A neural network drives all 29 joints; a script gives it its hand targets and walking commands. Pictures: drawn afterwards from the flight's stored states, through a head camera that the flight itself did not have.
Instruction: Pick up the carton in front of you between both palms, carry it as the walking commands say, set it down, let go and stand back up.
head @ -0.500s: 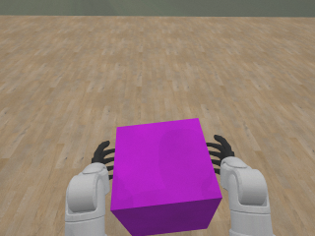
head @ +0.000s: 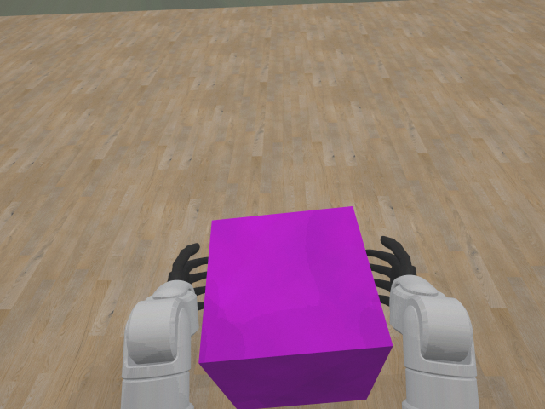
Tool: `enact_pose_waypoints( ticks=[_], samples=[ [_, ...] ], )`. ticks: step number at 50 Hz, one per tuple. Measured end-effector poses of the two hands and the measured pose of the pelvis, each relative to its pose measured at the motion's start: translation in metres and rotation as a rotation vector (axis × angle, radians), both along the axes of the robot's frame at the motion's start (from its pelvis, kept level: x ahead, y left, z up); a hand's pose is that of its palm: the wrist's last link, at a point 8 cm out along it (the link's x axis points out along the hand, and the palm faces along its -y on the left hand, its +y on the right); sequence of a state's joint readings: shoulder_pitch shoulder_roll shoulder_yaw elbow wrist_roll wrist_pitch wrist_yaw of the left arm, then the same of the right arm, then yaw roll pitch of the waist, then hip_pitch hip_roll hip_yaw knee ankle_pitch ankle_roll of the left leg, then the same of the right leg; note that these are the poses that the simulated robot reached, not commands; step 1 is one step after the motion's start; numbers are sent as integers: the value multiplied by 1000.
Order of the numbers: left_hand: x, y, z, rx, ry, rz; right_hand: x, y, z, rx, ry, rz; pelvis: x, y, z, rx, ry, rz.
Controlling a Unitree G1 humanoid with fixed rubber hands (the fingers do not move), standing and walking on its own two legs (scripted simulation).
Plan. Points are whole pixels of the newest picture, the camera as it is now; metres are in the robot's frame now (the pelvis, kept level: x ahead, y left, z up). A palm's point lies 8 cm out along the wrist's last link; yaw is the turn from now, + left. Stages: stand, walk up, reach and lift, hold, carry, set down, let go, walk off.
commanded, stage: carry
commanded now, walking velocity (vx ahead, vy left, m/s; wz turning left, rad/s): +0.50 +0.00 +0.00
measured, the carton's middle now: (292, 313) +0.28 -0.01 -0.01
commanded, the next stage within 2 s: none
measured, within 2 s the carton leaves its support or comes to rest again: neither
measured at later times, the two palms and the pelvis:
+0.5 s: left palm (198, 151) +0.60 +0.17 +0.07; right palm (345, 146) +0.58 -0.12 +0.08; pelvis +0.32 +0.04 +0.01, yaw -4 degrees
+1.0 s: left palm (234, 84) +0.91 +0.13 +0.06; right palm (342, 79) +0.91 -0.17 +0.06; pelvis +0.64 -0.03 +0.01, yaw +1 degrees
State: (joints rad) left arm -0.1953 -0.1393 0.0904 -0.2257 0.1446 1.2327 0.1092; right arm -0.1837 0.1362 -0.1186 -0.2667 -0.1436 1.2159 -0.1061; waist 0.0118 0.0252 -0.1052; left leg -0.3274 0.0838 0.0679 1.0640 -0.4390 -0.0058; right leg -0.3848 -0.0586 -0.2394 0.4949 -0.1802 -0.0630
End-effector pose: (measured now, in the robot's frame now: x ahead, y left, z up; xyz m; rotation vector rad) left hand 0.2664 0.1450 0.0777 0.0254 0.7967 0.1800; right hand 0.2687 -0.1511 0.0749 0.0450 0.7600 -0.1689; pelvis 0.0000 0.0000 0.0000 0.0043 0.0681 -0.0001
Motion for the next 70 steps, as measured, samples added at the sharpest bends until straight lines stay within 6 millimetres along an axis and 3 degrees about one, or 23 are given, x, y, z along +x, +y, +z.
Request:
enact_pose_waypoints(
  ticks=[6, 13, 19, 23, 28, 34, 37, 44, 48, 54, 63, 67, 70],
  samples=[
    [59, 0, 7, -1, 19, 28, 67, 0, 6, 0, 18, 29, 63, -6, 16, 22, 11, -5],
    [159, 6, 23, -18, -81, 2, 158, 6, 26, -12, -83, 0, 157, 7, 12, 13, 7, -13],
    [259, 24, 6, -56, -117, -25, 249, 24, 20, -50, -116, -29, 252, 30, -14, 12, -16, -47],
    [307, 28, -6, -63, -18, -43, 291, 29, 9, -53, -18, -54, 295, 40, -2, -5, -6, -68],
    [364, 27, 1, -64, 7, -68, 340, 28, 17, -56, 8, -75, 348, 44, 14, -28, 6, -66],
    [439, 23, 22, -61, -74, -48, 422, 23, 37, -52, -70, -60, 424, 35, 17, -31, 9, -53],
    [480, 16, 24, -52, -96, -32, 467, 17, 37, -46, -91, -43, 468, 24, 12, -25, 6, -50],
    [583, -11, -1, -2, -64, -8, 579, -11, 0, -7, -61, -14, 578, -9, -15, -31, -16, -15],
    [620, -18, -14, -2, 41, 16, 623, -18, -13, -11, 43, 12, 619, -21, -1, -8, -5, 8],
    [684, -21, -4, 1, 39, 32, 692, -21, -4, -12, 41, 35, 687, -28, 16, 18, 9, 1],
    [820, -15, 17, -16, -90, -11, 814, -15, 21, -22, -89, -15, 817, -11, 7, 10, -1, -17],
    [892, -2, 8, -41, -128, -28, 880, -1, 18, -41, -126, -37, 885, 6, -14, 6, -20, -44],
    [935, 5, -2, -60, -75, -33, 920, 6, 12, -54, -71, -51, 922, 16, -11, 9, -16, -61]
  ],
)
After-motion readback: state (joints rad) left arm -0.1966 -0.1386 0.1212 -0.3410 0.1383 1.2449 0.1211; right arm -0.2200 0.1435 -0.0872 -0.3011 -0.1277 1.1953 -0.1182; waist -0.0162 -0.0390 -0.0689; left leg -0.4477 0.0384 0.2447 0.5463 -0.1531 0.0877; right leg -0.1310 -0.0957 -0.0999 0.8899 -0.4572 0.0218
